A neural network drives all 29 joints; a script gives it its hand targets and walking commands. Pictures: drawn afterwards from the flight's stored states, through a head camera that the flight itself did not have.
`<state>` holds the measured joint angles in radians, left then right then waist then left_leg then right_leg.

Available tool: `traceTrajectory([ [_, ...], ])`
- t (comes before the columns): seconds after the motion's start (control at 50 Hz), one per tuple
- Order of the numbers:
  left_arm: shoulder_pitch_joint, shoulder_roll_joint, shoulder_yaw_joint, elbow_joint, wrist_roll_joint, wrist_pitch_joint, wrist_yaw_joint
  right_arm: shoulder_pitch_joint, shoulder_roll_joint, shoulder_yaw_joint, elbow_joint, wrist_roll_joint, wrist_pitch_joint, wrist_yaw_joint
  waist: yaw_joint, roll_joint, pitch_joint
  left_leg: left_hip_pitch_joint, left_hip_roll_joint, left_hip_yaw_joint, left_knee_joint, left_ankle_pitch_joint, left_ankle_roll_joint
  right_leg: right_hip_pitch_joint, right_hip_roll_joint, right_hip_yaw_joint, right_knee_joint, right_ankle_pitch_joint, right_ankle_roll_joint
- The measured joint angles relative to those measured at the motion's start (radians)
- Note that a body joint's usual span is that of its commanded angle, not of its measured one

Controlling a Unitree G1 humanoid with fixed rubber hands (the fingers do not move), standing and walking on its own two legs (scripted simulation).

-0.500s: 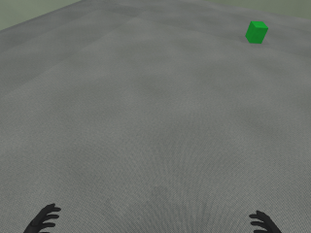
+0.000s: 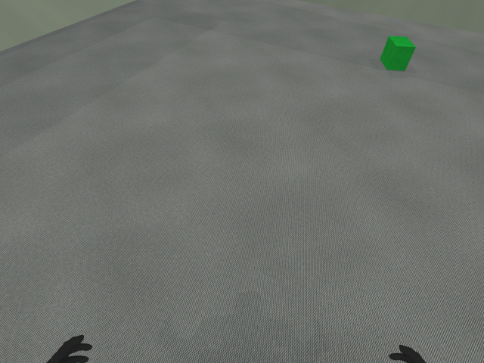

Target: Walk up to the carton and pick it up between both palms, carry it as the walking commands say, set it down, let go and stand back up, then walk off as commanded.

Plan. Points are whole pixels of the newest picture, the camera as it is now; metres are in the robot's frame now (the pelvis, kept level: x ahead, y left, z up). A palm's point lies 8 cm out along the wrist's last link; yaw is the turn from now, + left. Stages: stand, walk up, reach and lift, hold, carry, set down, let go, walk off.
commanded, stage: stand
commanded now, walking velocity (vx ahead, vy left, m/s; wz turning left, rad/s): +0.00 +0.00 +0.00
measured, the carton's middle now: (396, 53) +2.84 -1.41 -0.66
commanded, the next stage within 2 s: walk up in 1.06 s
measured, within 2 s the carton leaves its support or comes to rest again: neither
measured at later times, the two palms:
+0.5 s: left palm out of the picture +0.11 +0.31 -0.09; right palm out of the picture +0.10 -0.31 -0.09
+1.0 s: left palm out of the picture +0.10 +0.31 -0.09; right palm out of the picture +0.10 -0.31 -0.09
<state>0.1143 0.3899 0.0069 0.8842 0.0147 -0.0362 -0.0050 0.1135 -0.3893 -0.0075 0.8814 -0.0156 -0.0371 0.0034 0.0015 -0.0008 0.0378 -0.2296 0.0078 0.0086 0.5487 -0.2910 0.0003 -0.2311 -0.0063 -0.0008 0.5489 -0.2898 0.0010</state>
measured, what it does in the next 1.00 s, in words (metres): stands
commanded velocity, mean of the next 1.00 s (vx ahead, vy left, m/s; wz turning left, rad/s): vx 0.00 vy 0.00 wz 0.00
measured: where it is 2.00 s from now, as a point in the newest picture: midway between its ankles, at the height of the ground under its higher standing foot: outside the picture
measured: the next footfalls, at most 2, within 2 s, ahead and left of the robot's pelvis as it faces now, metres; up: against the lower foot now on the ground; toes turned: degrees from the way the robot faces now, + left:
right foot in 1.52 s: +0.05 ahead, -0.17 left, +0.00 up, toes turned -20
left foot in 1.98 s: +0.40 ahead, -0.08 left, +0.00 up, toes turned -11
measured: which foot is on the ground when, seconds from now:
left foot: down 0.00-1.00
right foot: down 0.00-1.00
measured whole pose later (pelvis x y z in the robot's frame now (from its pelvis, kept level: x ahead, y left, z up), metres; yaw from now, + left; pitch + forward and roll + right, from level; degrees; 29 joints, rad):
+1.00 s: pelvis +0.00 +0.00 +0.01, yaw +0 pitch -2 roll +0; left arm 0.08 0.40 0.00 1.06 0.01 -0.02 0.00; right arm 0.09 -0.40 -0.01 1.05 -0.01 -0.02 0.00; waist 0.00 0.00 0.04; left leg -0.12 0.01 0.01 0.35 -0.19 0.00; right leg -0.13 0.00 0.00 0.35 -0.19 0.00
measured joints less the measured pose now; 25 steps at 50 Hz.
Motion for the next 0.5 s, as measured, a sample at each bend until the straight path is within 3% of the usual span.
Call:
traceTrajectory([
  [0.5,-0.029,0.005,-0.009,0.149,-0.002,0.008,0.002,-0.026,-0.004,0.004,0.149,0.002,0.010,0.000,-0.001,0.000,0.003,0.089,0.001,0.003,-0.168,0.091,-0.004,0.086,0.001,0.002,-0.165,0.090,0.001],
])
